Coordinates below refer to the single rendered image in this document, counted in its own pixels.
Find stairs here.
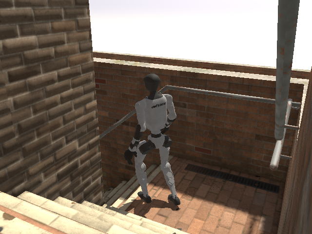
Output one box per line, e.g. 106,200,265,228
104,164,159,209
0,191,190,234

